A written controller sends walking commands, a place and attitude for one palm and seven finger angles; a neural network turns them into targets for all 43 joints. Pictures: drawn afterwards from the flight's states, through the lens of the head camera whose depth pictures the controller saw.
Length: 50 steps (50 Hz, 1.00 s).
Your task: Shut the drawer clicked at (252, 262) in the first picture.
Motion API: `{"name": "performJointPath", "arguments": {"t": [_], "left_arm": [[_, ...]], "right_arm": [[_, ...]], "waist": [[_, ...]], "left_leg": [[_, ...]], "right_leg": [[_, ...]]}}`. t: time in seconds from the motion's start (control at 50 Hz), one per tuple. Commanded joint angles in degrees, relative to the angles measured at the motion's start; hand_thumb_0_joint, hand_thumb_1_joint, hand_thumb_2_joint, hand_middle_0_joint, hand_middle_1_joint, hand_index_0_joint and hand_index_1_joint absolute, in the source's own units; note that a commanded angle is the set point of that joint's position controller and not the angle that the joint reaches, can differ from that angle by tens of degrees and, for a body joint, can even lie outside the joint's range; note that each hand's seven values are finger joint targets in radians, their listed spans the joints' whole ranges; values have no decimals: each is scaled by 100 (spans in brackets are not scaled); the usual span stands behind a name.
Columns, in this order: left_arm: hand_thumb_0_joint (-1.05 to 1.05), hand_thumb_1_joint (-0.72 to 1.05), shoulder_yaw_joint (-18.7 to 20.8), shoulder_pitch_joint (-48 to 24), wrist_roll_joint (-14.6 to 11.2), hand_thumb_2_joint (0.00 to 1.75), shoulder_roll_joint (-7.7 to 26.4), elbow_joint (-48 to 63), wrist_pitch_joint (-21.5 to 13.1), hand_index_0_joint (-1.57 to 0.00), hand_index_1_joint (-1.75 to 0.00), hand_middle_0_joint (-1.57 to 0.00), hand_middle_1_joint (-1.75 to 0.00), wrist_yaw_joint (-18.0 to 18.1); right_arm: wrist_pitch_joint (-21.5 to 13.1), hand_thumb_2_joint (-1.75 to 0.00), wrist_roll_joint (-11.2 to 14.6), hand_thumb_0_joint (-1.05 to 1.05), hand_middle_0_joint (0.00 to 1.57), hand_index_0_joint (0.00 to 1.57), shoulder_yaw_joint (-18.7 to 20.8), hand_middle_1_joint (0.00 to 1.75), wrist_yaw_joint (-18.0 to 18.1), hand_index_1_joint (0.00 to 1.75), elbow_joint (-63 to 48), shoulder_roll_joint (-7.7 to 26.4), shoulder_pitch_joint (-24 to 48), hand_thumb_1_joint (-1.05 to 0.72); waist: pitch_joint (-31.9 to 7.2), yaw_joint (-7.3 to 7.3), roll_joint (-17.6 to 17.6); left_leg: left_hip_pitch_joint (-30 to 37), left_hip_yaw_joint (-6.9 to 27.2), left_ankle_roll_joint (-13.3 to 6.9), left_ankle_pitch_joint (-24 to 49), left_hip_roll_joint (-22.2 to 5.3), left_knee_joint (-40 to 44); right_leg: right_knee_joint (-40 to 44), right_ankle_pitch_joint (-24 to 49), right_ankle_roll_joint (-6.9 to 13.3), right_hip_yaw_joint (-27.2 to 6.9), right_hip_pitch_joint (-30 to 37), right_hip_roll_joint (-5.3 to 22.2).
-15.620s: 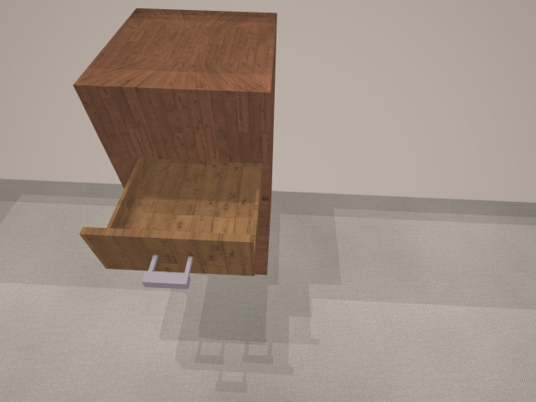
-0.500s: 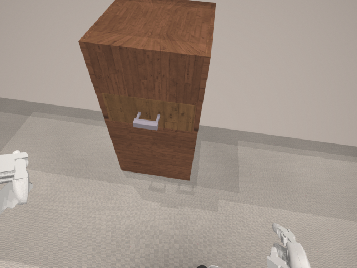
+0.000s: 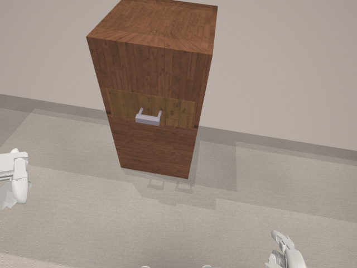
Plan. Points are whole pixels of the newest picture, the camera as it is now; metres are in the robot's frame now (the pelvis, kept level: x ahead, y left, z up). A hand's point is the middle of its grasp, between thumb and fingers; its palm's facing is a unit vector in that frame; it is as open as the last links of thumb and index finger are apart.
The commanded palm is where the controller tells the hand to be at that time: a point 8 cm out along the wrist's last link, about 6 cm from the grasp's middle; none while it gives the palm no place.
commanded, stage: step back with the hand held close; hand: left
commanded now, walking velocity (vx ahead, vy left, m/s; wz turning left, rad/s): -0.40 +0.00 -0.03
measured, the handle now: (149, 115) +0.73 +0.12 -0.20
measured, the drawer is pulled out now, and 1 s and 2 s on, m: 0.00 0.00 0.00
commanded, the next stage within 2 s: stop stepping back and stand still in 0.32 s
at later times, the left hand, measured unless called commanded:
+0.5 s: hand out of the picture +0.10 +0.21 +0.19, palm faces +0.38 -0.80 -0.47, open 3.2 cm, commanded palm +0.04 +0.25 +0.19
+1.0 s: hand out of the picture +0.05 +0.22 +0.18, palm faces +0.41 -0.81 -0.43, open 3.3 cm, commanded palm -0.01 +0.26 +0.19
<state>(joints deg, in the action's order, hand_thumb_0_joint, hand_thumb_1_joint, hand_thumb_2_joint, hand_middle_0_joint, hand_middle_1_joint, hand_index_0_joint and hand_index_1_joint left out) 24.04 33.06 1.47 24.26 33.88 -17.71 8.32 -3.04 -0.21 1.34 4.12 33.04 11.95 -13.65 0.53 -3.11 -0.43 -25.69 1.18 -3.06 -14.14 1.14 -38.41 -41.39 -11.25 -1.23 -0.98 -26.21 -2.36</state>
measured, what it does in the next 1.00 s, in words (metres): walks backwards: right foot, then left foot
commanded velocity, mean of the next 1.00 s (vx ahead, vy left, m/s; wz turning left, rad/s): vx -0.08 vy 0.01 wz -0.01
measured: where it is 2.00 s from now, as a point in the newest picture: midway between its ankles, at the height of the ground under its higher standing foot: outside the picture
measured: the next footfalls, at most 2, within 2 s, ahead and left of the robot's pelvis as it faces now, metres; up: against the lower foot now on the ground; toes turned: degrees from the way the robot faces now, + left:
right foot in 0.02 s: +0.02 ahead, -0.13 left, +0.00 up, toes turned +4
left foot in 0.56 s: -0.10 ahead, +0.12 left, +0.00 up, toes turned +2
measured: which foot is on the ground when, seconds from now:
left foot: down 0.00-0.32, up 0.34-0.54, down 0.56-1.00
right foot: up 0.00-0.00, down 0.02-1.00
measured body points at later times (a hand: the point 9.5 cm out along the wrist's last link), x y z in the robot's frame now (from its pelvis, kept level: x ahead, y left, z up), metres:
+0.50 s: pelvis -0.09 -0.03 +0.02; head -0.08 -0.02 +0.47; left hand +0.07 +0.25 +0.22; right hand +0.07 -0.28 -0.06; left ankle -0.11 +0.10 -0.68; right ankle -0.02 -0.13 -0.72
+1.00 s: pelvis -0.14 -0.02 +0.01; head -0.17 -0.02 +0.46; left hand +0.02 +0.26 +0.20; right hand +0.01 -0.25 -0.07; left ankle -0.14 +0.11 -0.72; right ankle -0.03 -0.13 -0.72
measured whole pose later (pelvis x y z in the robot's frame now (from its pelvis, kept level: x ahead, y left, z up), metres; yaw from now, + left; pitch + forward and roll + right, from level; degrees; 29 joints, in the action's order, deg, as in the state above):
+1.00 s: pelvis -0.14 -0.02 +0.01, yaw +1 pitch -3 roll +1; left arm 20.2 32.6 0.6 20.3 27.0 -12.5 7.9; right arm -5.9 0.0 -1.2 4.3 36.2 11.4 -14.8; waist -2.4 -1.8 -1.2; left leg -11.9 -1.0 0.1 -19.0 -0.6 -32.5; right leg -32.3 -13.9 -0.7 -3.9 -22.4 -1.1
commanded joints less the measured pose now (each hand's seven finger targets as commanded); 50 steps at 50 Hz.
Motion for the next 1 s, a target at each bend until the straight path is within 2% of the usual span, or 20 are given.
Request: {"name": "performJointPath", "arguments": {"t": [0.0, 0.04, 0.1, 0.14, 0.2, 0.26, 0.3, 0.32, 0.34, 0.4, 0.48, 0.5, 0.54, 0.56, 0.66, 0.78, 0.82, 0.86, 0.92, 0.98], "left_arm": [[0, 90, 891, 89, -27, 90, 823, 1098, -340, -140, -160, -140, -160, 103], [0, 90, 661, 194, -191, 90, 740, 1225, -393, -140, -160, -140, -160, 25], [0, 90, 562, -54, -287, 90, 893, 1445, -514, -140, -160, -140, -160, 30], [0, 90, 474, 19, -364, 90, 897, 1673, -464, -140, -160, -140, -160, 15], [0, 90, 645, 550, -482, 90, 964, 1642, -359, -140, -160, -140, -160, 3], [0, 90, 1023, 567, -454, 90, 1119, 1475, -288, -140, -160, -140, -160, 17], [0, 90, 960, 465, -435, 90, 1166, 1055, -227, -140, -160, -140, -160, 23], [0, 90, 886, 206, -498, 90, 1078, 857, -86, -140, -160, -140, -160, 108], [0, 90, 763, 98, -477, 90, 966, 695, 65, -140, -160, -140, -160, 160], [0, 90, 577, 271, -395, 90, 728, 349, 17, -140, -160, -140, -160, 79], [0, 90, 222, 272, -341, 90, 619, 601, 73, -140, -160, -140, -160, 134], [0, 90, 147, 194, -323, 90, 618, 851, 30, -140, -160, -140, -160, 143], [0, 90, 231, -64, -205, 90, 795, 1560, -19, -140, -160, -140, -160, 153], [0, 90, 399, -49, -183, 90, 975, 1698, 16, -140, -160, -140, -160, 180], [0, 90, 535, -89, -186, 90, 820, 1694, 59, -140, -160, -140, -160, 186], [0, 90, 212, -680, -132, 90, 550, 153, 232, -140, -160, -140, -160, 130], [0, 90, 233, -776, -172, 90, 615, 147, 232, -140, -160, -140, -160, 99], [0, 90, 281, -627, -206, 90, 627, 315, 199, -140, -160, -140, -160, 68], [0, 90, 225, -200, -161, 90, 485, 586, 155, -140, -160, -140, -160, 56], [0, 90, 352, -235, -84, 90, 669, 840, 136, -140, -160, -140, -160, 90]], "right_arm": [[-477, -90, -25, 0, 20, 20, 373, 30, 80, 30, -970, 888, 729, -90], [-551, -90, -74, 0, 20, 20, 297, 30, 40, 30, -769, 865, 651, -90], [-629, -90, -166, 0, 20, 20, 223, 30, 26, 30, -497, 786, 561, -90], [-697, -90, -141, 0, 20, 20, 261, 30, 14, 30, -519, 781, 545, -90], [-718, -90, -139, 0, 20, 20, 248, 30, -27, 30, -664, 804, 645, -90], [-583, -90, -98, 0, 20, 20, 259, 30, -18, 30, -840, 819, 866, -90], [-394, -90, -2, 0, 20, 20, 309, 30, -69, 30, -870, 600, 825, -90], [-299, -90, -12, 0, 20, 20, 411, 30, -88, 30, -672, 623, 890, -90], [-185, -90, -91, 0, 20, 20, 402, 30, -94, 30, -541, 573, 835, -90], [-86, -90, -23, 0, 20, 20, 185, 30, -64, 30, -710, 302, 829, -90], [-228, -90, 18, 0, 20, 20, 93, 30, 126, 30, -753, 627, 669, -90], [-312, -90, 6, 0, 20, 20, 114, 30, 149, 30, -740, 720, 522, -90], [-461, -90, 29, 0, 20, 20, 163, 30, 159, 30, -906, 887, 378, -90], [-544, -90, 71, 0, 20, 20, 186, 30, 175, 30, -956, 813, 352, -90], [-753, -90, 24, 0, 20, 20, 75, 30, 123, 30, -780, 717, 537, -90], [-686, -90, -66, 0, 20, 20, 78, 30, 117, 30, -380, 670, 382, -90], [-624, -90, -62, 0, 20, 20, 62, 30, 70, 30, -353, 642, 354, -90], [-612, -90, -48, 0, 20, 20, 46, 30, 53, 30, -428, 636, 434, -90], [-598, -90, 30, 0, 20, 20, -22, 30, 67, 30, -613, 627, 595, -90], [-602, -90, 24, 0, 20, 20, 29, 30, 88, 30, -720, 651, 641, -90]], "waist": [[-331, 282, 671], [-398, 194, 314], [-1347, 120, 781], [-2007, 197, 1035], [-1804, 329, 1218], [-908, 304, 518], [-463, 235, -1128], [-329, 392, -1244], [-204, 246, -907], [-349, 220, -968], [-495, 210, -131], [-692, 224, 181], [-906, 261, 951], [-1135, 280, 632], [-276, 255, 904], [450, 125, -790], [57, 92, -968], [-207, 143, -293], [25, 244, 775], [109, 273, 270]], "left_leg": [[-2548, 1281, -610, -2028, -1389, 2198], [-1097, 931, -314, -492, -918, 1568], [1269, 363, 14, 2882, -686, 1050], [2068, 500, -83, 3654, -996, 1205], [1494, 918, -353, 2520, -1489, 1800], [-600, 713, -282, -268, -1249, 1726], [5, -141, 397, -1118, 89, -604], [408, 173, 435, -1463, 91, -2311], [248, 304, 474, -1231, 25, -2939], [346, -17, 406, -882, -216, -1616], [1293, -439, 148, -771, -26, 1324], [1257, -328, 38, -846, -216, 1855], [850, 1014, -449, -1320, -1213, 2265], [980, 1082, -471, -738, -1396, 2149], [-202, 364, -125, -2012, -730, 2165], [578, -129, 3, -1722, -138, 469], [911, -176, -22, -1109, -121, 518], [1118, 27, -28, -1063, -261, 1193], [3, 764, -167, -2941, -865, 2502], [-441, 655, -188, -2512, -879, 2414]], "right_leg": [[-348, -44, 35, -317, 2756, -134], [664, 1109, 227, -552, 1817, 147], [936, 2506, 200, -553, 888, 437], [599, 748, -21, -189, 837, 82], [344, -1043, 31, -93, 1090, -126], [925, 271, 151, -386, 2058, 170], [2961, -733, 869, -2526, 14, 1820], [3680, -2023, 1290, -2805, -1090, 2494], [3737, -2315, 1235, -2335, -1152, 2335], [2722, 259, 902, -1058, -224, 1518], [2369, -1137, 391, -892, 206, 1070], [2086, -1097, 263, -786, 690, 888], [869, -757, -45, -360, 1055, 324], [543, -219, -109, -43, 1222, 219], [1011, -746, 38, -398, 1622, 347], [2703, -3099, 516, -1678, -204, 908], [2561, -2408, 504, -1440, 142, 979], [2083, -1870, 346, -988, 421, 755], [1247, -1587, 44, -373, 998, 197], [998, -739, -5, -255, 1594, 131]]}}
